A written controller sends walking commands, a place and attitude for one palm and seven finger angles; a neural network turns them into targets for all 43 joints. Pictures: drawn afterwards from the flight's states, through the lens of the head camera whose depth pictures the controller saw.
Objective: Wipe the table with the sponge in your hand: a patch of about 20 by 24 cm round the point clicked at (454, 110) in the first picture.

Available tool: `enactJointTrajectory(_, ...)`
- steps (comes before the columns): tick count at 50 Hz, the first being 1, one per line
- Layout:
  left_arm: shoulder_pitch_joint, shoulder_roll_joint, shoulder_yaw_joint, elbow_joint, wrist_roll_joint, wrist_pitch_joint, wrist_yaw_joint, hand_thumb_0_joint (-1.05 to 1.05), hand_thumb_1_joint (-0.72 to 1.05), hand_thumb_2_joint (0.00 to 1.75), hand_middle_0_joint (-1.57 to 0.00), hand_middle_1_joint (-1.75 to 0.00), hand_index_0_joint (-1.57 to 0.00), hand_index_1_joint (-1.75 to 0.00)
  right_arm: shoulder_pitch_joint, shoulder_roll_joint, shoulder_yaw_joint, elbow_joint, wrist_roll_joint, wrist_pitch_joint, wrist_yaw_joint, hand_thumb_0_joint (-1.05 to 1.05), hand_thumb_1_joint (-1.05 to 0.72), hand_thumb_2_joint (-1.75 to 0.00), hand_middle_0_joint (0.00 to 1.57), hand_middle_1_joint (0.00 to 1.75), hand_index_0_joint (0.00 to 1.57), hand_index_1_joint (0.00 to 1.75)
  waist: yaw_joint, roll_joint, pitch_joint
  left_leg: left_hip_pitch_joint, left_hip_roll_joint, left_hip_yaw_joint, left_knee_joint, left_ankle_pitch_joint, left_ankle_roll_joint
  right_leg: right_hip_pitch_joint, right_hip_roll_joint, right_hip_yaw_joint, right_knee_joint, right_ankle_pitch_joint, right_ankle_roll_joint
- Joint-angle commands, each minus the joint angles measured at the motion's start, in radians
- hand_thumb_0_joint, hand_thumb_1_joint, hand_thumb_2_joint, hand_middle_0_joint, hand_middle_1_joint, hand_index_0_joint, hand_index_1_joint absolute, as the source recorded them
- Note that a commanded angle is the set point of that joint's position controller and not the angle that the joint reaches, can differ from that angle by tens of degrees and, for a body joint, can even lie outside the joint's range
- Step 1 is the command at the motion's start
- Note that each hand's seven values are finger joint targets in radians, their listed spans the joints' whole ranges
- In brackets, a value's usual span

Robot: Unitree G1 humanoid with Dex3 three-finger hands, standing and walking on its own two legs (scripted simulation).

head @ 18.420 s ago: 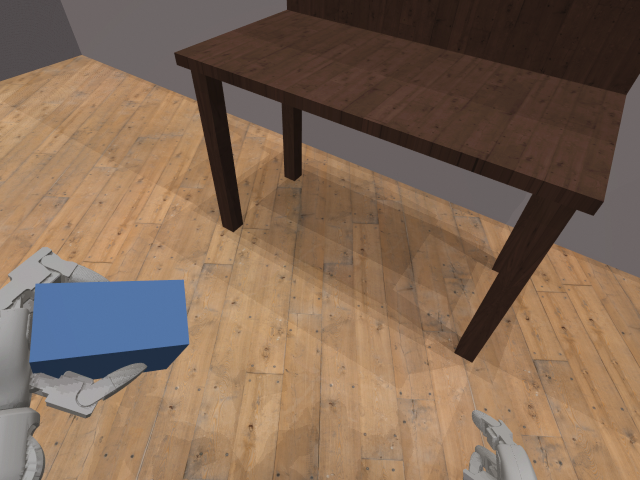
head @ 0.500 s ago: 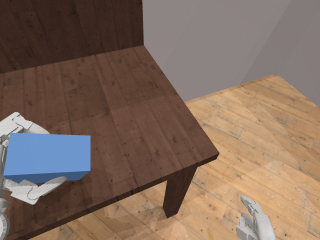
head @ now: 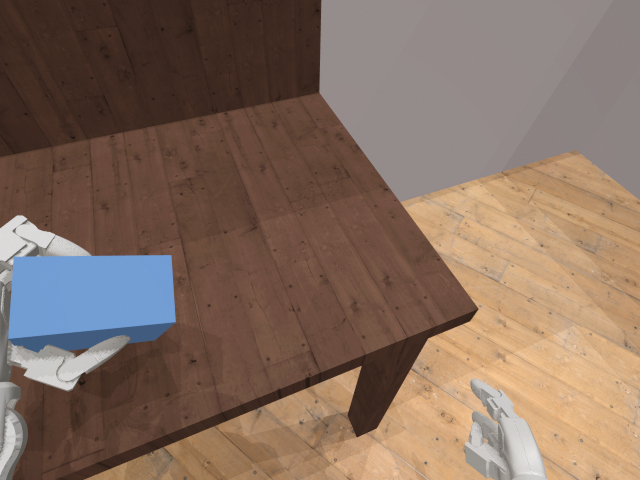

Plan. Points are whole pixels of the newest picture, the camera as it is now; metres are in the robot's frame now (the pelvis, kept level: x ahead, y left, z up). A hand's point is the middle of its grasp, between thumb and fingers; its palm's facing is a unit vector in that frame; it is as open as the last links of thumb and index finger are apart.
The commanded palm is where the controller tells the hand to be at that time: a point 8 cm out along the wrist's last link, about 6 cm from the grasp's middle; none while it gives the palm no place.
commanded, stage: come to a stop and stand still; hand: left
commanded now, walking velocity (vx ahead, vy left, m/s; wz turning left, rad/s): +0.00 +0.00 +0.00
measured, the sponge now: (119, 304) +0.24 +0.22 +0.14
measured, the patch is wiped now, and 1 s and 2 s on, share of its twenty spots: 0.00 0.00 0.00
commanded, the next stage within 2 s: look again from close up in 0.58 s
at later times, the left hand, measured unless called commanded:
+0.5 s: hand (9, 315) +0.22 +0.31 +0.15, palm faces +0.38 -0.86 -0.36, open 10.4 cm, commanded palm +0.15 +0.34 +0.17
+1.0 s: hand (45, 324) +0.21 +0.27 +0.15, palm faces +0.38 -0.85 -0.37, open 10.4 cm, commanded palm +0.15 +0.31 +0.17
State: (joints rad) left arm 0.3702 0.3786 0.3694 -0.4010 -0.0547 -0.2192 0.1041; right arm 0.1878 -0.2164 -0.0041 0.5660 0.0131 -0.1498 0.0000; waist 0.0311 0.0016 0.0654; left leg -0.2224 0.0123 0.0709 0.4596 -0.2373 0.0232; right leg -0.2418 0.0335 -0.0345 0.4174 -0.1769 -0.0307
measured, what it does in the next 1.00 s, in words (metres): stands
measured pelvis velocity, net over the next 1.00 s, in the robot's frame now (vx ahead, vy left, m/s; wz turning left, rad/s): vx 0.00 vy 0.02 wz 0.02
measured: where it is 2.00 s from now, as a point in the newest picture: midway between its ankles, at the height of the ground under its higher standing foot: outside the picture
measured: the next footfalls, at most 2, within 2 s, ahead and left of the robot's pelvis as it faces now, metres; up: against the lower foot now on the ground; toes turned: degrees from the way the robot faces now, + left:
none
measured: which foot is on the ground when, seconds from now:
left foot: down 0.00-1.00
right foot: down 0.00-1.00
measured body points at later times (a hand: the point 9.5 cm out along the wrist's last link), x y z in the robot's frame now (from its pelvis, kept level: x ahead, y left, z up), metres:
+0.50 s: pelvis +0.00 +0.06 +0.00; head +0.03 +0.09 +0.44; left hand +0.19 +0.35 +0.17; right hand +0.19 -0.14 -0.07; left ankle +0.01 +0.10 -0.74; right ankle +0.03 -0.10 -0.74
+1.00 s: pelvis +0.00 +0.02 +0.00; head +0.02 +0.04 +0.45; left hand +0.18 +0.31 +0.17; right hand +0.18 -0.20 -0.07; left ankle +0.01 +0.10 -0.74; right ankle +0.03 -0.10 -0.74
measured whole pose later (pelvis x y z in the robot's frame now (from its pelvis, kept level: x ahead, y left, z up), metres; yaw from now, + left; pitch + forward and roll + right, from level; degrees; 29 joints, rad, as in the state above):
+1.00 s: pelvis +0.00 +0.02 +0.00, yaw +1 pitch -1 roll -1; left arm 0.43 0.36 0.33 -0.46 -0.03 -0.22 0.11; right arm 0.21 -0.20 0.01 0.58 0.01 -0.14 -0.03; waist 0.02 -0.02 0.07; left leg -0.21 -0.01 0.06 0.46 -0.23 0.05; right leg -0.20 0.01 -0.05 0.38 -0.16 0.00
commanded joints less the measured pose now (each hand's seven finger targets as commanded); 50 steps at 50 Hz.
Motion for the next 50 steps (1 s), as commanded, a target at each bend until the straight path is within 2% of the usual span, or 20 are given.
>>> enactJointTrajectory(1,-0.015,0.192,0.115,-0.246,-0.009,-0.061,0.022,0.00,0.10,1.30,-1.20,-1.60,-1.20,-1.60,-0.073,-0.114,-0.037,-0.155,-0.005,-0.052,-0.031,0.00,-0.90,-0.90,0.20,0.30,0.20,0.30,0.001,-0.077,-0.135,-0.021,0.060,-0.138,-0.102,-0.012,0.016,0.056,-0.106,0.132,-0.099,-0.109,0.014)
enactJointTrajectory(3,-0.069,0.203,0.132,-0.272,-0.008,-0.072,0.023,0.00,0.10,1.30,-1.20,-1.60,-1.20,-1.60,-0.073,-0.111,-0.033,-0.156,-0.005,-0.059,-0.042,0.00,-0.90,-0.90,0.20,0.30,0.20,0.30,-0.004,0.000,-0.123,-0.037,0.070,-0.158,-0.128,-0.026,0.018,0.069,-0.097,0.120,-0.071,-0.080,0.011)
enactJointTrajectory(4,-0.102,0.233,0.162,-0.291,-0.004,-0.075,0.029,0.00,0.10,1.30,-1.20,-1.60,-1.20,-1.60,-0.102,-0.110,-0.029,-0.150,-0.002,-0.063,-0.046,0.00,-0.90,-0.90,0.20,0.30,0.20,0.30,-0.006,0.082,-0.127,-0.032,0.083,-0.157,-0.150,-0.057,0.022,0.067,-0.085,0.111,-0.041,-0.071,0.013)
enactJointTrajectory(5,-0.118,0.191,0.123,-0.282,-0.003,-0.080,0.025,0.00,0.10,1.30,-1.20,-1.60,-1.20,-1.60,-0.083,-0.100,-0.023,-0.150,-0.005,-0.063,-0.051,0.00,-0.90,-0.90,0.20,0.30,0.20,0.30,-0.007,0.108,-0.128,-0.074,0.096,-0.180,-0.172,-0.069,0.027,0.113,-0.084,0.080,-0.007,-0.043,0.014)
enactJointTrajectory(6,-0.135,0.190,0.122,-0.294,-0.001,-0.083,0.024,0.00,0.10,1.30,-1.20,-1.60,-1.20,-1.60,-0.073,-0.103,-0.025,-0.150,-0.004,-0.070,-0.049,0.00,-0.90,-0.90,0.20,0.30,0.20,0.30,-0.003,0.138,-0.137,-0.091,0.103,-0.186,-0.182,-0.047,0.024,0.150,-0.078,0.072,0.025,-0.003,0.013)
enactJointTrajectory(9,-0.130,0.175,0.103,-0.327,0.006,-0.091,0.023,0.00,0.10,1.30,-1.20,-1.60,-1.20,-1.60,-0.087,-0.095,-0.024,-0.142,-0.003,-0.098,-0.039,0.00,-0.90,-0.90,0.20,0.30,0.20,0.30,0.001,0.172,-0.183,-0.015,0.105,-0.163,-0.150,0.112,0.002,0.154,-0.078,0.053,0.056,0.079,0.013)
enactJointTrajectory(11,-0.123,0.138,0.056,-0.343,0.008,-0.094,0.016,0.00,0.10,1.30,-1.20,-1.60,-1.20,-1.60,-0.055,-0.104,-0.029,-0.136,-0.008,-0.099,-0.029,0.00,-0.90,-0.90,0.20,0.30,0.20,0.30,-0.005,0.148,-0.180,0.004,0.114,-0.179,-0.139,0.245,-0.024,0.147,-0.073,0.034,0.061,0.097,0.014)
enactJointTrajectory(14,-0.048,0.123,0.064,-0.290,0.012,-0.080,0.020,0.00,0.10,1.30,-1.20,-1.60,-1.20,-1.60,-0.064,-0.101,-0.029,-0.126,-0.004,-0.095,-0.016,0.00,-0.90,-0.90,0.20,0.30,0.20,0.30,-0.004,0.104,-0.190,0.047,0.118,-0.155,-0.111,0.380,-0.056,0.126,-0.069,0.025,0.066,0.102,0.017)
enactJointTrajectory(15,-0.046,0.098,0.034,-0.275,0.011,-0.079,0.013,0.00,0.10,1.30,-1.20,-1.60,-1.20,-1.60,-0.045,-0.106,-0.029,-0.122,-0.010,-0.084,-0.013,0.00,-0.90,-0.90,0.20,0.30,0.20,0.30,-0.010,0.097,-0.171,0.027,0.124,-0.167,-0.127,0.374,-0.061,0.114,-0.064,0.017,0.069,0.061,0.018)
enactJointTrajectory(19,-0.044,0.149,0.094,-0.281,0.015,-0.071,0.018,0.00,0.10,1.30,-1.20,-1.60,-1.20,-1.60,-0.069,-0.100,-0.028,-0.133,-0.004,-0.065,-0.012,0.00,-0.90,-0.90,0.20,0.30,0.20,0.30,-0.005,0.118,-0.155,0.037,0.136,-0.149,-0.133,0.381,-0.079,0.097,-0.065,0.016,0.074,0.032,0.017)
enactJointTrajectory(20,-0.050,0.126,0.068,-0.276,0.011,-0.074,0.013,0.00,0.10,1.30,-1.20,-1.60,-1.20,-1.60,-0.052,-0.103,-0.027,-0.132,-0.012,-0.054,-0.012,0.00,-0.90,-0.90,0.20,0.30,0.20,0.30,-0.011,0.109,-0.152,0.013,0.139,-0.167,-0.144,0.356,-0.078,0.107,-0.063,0.010,0.071,0.010,0.017)
enactJointTrajectory(24,-0.057,0.166,0.109,-0.334,0.012,-0.075,0.021,0.00,0.10,1.30,-1.20,-1.60,-1.20,-1.60,-0.076,-0.098,-0.027,-0.147,-0.003,-0.052,-0.016,0.00,-0.90,-0.90,0.20,0.30,0.20,0.30,-0.005,0.126,-0.168,0.049,0.128,-0.145,-0.128,0.378,-0.092,0.116,-0.065,0.012,0.060,0.051,0.014)
enactJointTrajectory(25,-0.060,0.137,0.077,-0.322,0.009,-0.078,0.016,0.00,0.10,1.30,-1.20,-1.60,-1.20,-1.60,-0.064,-0.104,-0.026,-0.144,-0.012,-0.045,-0.016,0.00,-0.90,-0.90,0.20,0.30,0.20,0.30,-0.011,0.130,-0.165,0.022,0.129,-0.159,-0.144,0.336,-0.088,0.126,-0.062,0.007,0.059,0.023,0.016)
enactJointTrajectory(34,-0.038,0.152,0.099,-0.309,0.018,-0.075,0.030,0.00,0.10,1.30,-1.20,-1.60,-1.20,-1.60,-0.078,-0.107,-0.032,-0.142,0.002,-0.050,-0.028,0.00,-0.90,-0.90,0.20,0.30,0.20,0.30,-0.008,0.080,-0.160,-0.027,0.092,-0.140,-0.151,0.096,-0.066,0.174,-0.072,0.044,0.004,0.092,0.014)
enactJointTrajectory(35,-0.028,0.120,0.066,-0.274,0.012,-0.074,0.024,0.00,0.10,1.30,-1.20,-1.60,-1.20,-1.60,-0.068,-0.110,-0.028,-0.141,-0.006,-0.044,-0.030,0.00,-0.90,-0.90,0.20,0.30,0.20,0.30,-0.011,0.073,-0.148,-0.052,0.089,-0.145,-0.163,0.057,-0.054,0.176,-0.070,0.040,-0.010,0.075,0.018)
enactJointTrajectory(39,-0.031,0.151,0.095,-0.278,0.017,-0.070,0.033,0.00,0.10,1.30,-1.20,-1.60,-1.20,-1.60,-0.081,-0.107,-0.033,-0.138,0.003,-0.051,-0.037,0.00,-0.90,-0.90,0.20,0.30,0.20,0.30,-0.010,0.046,-0.145,-0.030,0.074,-0.134,-0.137,0.046,-0.038,0.159,-0.085,0.074,-0.041,0.091,0.012)
enactJointTrajectory(40,-0.019,0.116,0.060,-0.250,0.009,-0.070,0.026,0.00,0.10,1.30,-1.20,-1.60,-1.20,-1.60,-0.067,-0.111,-0.028,-0.137,-0.006,-0.046,-0.037,0.00,-0.90,-0.90,0.20,0.30,0.20,0.30,-0.012,0.033,-0.139,-0.040,0.069,-0.138,-0.142,0.021,-0.026,0.151,-0.085,0.069,-0.059,0.060,0.013)
enactJointTrajectory(44,-0.029,0.161,0.100,-0.290,0.015,-0.066,0.035,0.00,0.10,1.30,-1.20,-1.60,-1.20,-1.60,-0.084,-0.110,-0.034,-0.136,0.002,-0.054,-0.043,0.00,-0.90,-0.90,0.20,0.30,0.20,0.30,-0.011,0.052,-0.146,-0.021,0.062,-0.133,-0.126,0.026,-0.019,0.143,-0.092,0.097,-0.069,0.070,0.008)
enactJointTrajectory(49,-0.010,0.172,0.111,-0.305,0.009,-0.063,0.037,0.00,0.10,1.30,-1.20,-1.60,-1.20,-1.60,-0.088,-0.112,-0.035,-0.137,0.001,-0.055,-0.045,0.00,-0.90,-0.90,0.20,0.30,0.20,0.30,-0.011,0.066,-0.159,-0.007,0.057,-0.128,-0.112,0.056,-0.013,0.143,-0.097,0.104,-0.078,0.091,0.006)
enactJointTrajectory(50,0.010,0.139,0.082,-0.282,0.003,-0.063,0.031,0.00,0.10,1.30,-1.20,-1.60,-1.20,-1.60,-0.074,-0.110,-0.030,-0.137,-0.007,-0.049,-0.045,0.00,-0.90,-0.90,0.20,0.30,0.20,0.30,-0.011,0.049,-0.167,-0.011,0.054,-0.126,-0.113,0.060,-0.007,0.153,-0.095,0.093,-0.083,0.087,0.008)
